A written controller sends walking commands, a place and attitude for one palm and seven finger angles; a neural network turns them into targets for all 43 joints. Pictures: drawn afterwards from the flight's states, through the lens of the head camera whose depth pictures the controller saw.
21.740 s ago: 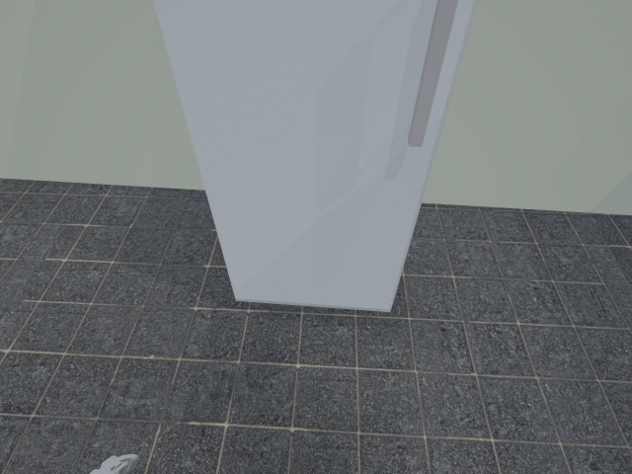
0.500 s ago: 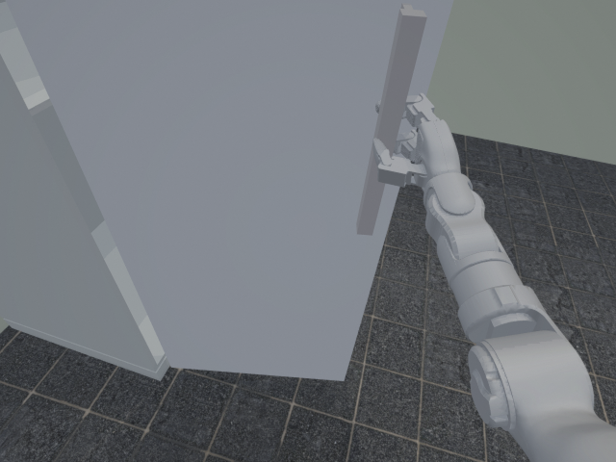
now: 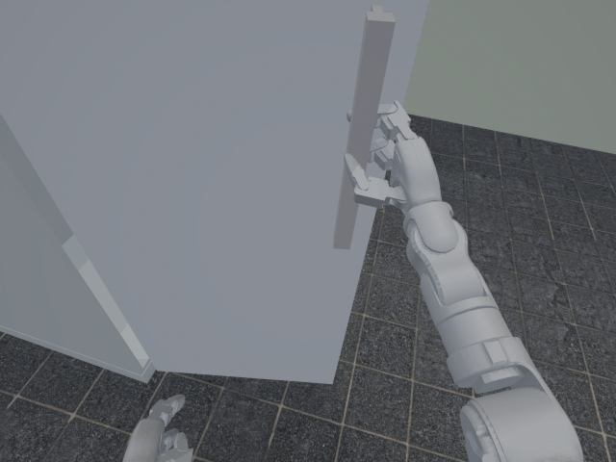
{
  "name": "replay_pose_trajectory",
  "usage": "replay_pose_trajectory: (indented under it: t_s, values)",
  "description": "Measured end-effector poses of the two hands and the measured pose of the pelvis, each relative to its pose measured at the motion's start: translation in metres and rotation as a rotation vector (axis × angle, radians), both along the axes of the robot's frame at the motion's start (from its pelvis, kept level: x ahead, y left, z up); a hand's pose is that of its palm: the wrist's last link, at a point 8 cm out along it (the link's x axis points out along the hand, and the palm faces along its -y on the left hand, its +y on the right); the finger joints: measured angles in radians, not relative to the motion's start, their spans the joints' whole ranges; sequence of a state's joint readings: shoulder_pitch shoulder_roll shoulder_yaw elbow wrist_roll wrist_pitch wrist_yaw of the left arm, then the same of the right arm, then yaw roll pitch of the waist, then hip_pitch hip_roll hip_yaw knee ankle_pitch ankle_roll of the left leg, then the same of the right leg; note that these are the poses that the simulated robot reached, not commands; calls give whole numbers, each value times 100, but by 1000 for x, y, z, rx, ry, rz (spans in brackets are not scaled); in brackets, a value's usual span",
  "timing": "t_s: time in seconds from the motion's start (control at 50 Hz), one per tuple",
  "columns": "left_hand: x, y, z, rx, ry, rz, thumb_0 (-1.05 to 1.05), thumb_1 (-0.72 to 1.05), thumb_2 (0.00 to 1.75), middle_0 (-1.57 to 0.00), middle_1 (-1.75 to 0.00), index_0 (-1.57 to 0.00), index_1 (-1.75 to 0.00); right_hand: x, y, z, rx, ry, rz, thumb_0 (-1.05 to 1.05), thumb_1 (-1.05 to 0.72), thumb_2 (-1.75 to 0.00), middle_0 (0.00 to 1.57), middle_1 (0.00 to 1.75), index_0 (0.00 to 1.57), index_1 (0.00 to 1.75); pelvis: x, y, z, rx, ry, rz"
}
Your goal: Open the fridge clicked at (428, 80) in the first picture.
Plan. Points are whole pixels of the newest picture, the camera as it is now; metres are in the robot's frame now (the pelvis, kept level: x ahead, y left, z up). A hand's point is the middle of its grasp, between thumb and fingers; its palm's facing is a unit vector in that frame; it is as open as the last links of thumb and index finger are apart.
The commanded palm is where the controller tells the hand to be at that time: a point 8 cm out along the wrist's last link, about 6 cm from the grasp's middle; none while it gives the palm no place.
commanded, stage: stop walking and hold the door back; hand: right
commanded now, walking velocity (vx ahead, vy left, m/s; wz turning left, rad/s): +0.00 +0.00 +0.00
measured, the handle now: (355, 148) +0.46 -0.03 +0.20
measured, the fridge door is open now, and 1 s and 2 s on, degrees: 76 77 75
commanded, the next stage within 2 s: loosen the grip on the handle in 0.22 s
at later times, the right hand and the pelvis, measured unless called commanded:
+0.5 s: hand (364, 180) +0.39 -0.04 +0.20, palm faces -0.20 +0.97 -0.16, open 8.2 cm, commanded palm +0.36 -0.08 +0.19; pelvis -0.02 +0.03 +0.00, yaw -1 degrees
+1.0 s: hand (362, 187) +0.39 -0.04 +0.19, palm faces -0.19 +0.96 -0.21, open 14.7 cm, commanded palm +0.38 -0.10 +0.19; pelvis -0.01 +0.06 +0.00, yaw +0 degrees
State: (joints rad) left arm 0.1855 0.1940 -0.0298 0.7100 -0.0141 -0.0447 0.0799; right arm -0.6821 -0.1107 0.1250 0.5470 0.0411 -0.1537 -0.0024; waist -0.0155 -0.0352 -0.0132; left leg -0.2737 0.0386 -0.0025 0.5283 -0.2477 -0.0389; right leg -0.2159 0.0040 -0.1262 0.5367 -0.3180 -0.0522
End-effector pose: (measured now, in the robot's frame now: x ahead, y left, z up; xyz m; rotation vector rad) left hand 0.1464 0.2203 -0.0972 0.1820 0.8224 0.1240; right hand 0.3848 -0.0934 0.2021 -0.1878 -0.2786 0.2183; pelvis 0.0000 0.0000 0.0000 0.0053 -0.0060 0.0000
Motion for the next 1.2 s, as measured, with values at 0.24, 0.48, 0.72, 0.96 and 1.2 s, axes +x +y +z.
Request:
replay_pose_trajectory:
  t_s: [0.24, 0.48, 0.72, 0.96, 1.2]
  values:
    - [24, 8, 6, 19, 3, -14, 1, 90, 90, -20, -30, -20, -30, -21, 3, -3, 9, -34, 2, -16, -50, -91, 37, 137, 17, 116, 6, 7, 1, 2, 9, -14]
    - [-9, 27, 21, -26, -76, -48, 1, 90, 90, -20, -30, -20, -30, -4, -3, 2, 32, 58, 8, -14, -40, -78, 42, 137, 27, 124, -14, 28, 3, -29, -1, -19]
    - [-80, 89, 0, -2, 62, 39, 1, 90, 90, -20, -30, -20, -30, -21, 2, -8, 22, -74, -36, -2, 32, -32, 42, 134, 20, 120, -19, 58, 0, -34, 4, -7]
    - [-58, 106, 5, 26, 53, 54, 1, 90, 90, -20, -30, -20, -30, -3, 0, -8, -5, -28, 4, -2, 53, -21, 34, 120, 23, 116, -11, 65, 4, -22, 41, -9]
    - [-14, 74, 16, 8, -13, 18, 1, 90, 90, -20, -30, -20, -30, 14, -27, -15, 9, -22, -2, -2, 55, -20, 33, 116, 24, 114, 3, 49, 4, -18, 65, 5]
